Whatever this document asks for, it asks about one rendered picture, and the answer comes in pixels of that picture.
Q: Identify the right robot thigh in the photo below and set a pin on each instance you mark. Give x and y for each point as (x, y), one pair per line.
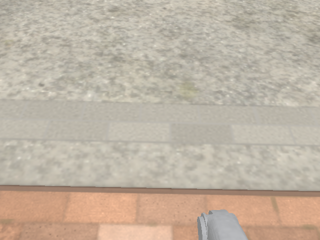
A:
(219, 225)

